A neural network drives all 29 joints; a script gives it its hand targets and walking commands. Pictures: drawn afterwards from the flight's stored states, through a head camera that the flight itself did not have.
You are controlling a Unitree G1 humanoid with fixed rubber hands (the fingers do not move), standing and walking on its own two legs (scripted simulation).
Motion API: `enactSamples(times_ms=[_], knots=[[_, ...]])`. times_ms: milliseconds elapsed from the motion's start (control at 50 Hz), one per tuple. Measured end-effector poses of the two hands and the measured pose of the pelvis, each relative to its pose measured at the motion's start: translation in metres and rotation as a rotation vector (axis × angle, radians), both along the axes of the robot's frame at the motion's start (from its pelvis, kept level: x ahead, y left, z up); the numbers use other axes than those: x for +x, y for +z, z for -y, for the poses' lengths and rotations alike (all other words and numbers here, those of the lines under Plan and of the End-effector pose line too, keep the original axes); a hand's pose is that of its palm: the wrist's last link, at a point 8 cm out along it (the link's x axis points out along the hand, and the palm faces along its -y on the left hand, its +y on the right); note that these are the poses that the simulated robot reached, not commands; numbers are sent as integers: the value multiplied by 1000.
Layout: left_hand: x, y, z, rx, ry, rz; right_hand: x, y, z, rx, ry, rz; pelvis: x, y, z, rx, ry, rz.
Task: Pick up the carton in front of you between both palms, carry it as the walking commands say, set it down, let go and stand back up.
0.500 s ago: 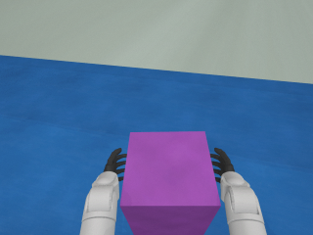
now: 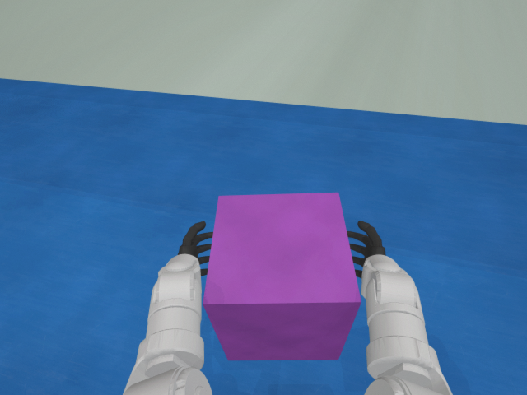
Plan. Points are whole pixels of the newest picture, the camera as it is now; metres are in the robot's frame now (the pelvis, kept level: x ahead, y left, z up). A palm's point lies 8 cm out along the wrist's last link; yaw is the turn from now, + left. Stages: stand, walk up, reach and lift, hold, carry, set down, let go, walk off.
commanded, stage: set down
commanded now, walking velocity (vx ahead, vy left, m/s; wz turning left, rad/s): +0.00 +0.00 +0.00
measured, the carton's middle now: (280, 280) +0.35 +0.00 -0.04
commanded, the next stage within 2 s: none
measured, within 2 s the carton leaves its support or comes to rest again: neither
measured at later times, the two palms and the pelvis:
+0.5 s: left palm (222, 288) +0.41 +0.14 -0.17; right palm (356, 301) +0.37 -0.16 -0.18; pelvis -0.01 +0.03 -0.10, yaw -1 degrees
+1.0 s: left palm (241, 298) +0.46 +0.11 -0.32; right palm (354, 313) +0.42 -0.19 -0.32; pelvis -0.03 +0.03 -0.23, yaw +1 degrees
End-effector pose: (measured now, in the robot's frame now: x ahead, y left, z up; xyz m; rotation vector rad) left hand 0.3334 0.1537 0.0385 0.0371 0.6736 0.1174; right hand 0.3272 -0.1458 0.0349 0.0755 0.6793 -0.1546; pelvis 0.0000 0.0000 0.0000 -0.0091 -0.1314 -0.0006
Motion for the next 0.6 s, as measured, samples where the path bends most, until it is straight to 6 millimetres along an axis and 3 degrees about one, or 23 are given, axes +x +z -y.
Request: enactSamples(times_ms=[120, 240, 360, 600], knots=[[23, -44, 4, 27, -36, -34, 15, -46, 3, -17, -5, -34, -4, -12, -2, 0, -4, -141], [38, -113, 9, 31, -70, -29, 20, -116, 8, -55, -11, -30, -10, -31, -10, 13, -15, -343], [53, -177, 12, 0, -68, 6, 29, -179, 10, -56, -38, 6, -13, -63, -20, 23, -15, -551], [90, -229, 22, -57, -56, 26, 58, -231, 20, -34, -85, 27, -12, -123, -37, 23, -17, -761]])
